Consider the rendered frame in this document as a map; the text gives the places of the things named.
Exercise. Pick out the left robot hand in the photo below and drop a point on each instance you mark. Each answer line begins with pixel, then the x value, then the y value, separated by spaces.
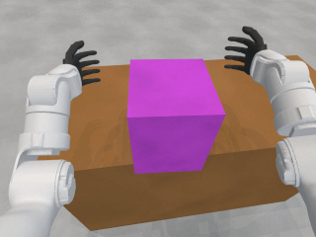
pixel 73 59

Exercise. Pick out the carton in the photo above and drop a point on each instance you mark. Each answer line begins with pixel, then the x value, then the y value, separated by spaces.
pixel 173 114

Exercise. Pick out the left robot forearm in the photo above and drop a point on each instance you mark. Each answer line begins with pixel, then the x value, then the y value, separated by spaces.
pixel 47 112

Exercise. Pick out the pedestal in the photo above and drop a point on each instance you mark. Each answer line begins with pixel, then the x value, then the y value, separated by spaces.
pixel 240 169

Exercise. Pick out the robot left upper arm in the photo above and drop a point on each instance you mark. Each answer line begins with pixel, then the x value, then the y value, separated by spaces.
pixel 39 189

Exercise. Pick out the right robot forearm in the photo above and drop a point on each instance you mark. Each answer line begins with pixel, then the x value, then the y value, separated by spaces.
pixel 290 90

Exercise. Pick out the right robot hand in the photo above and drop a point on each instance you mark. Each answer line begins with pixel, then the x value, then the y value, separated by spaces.
pixel 254 46

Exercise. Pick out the robot right upper arm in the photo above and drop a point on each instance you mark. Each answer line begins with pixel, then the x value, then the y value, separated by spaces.
pixel 296 165

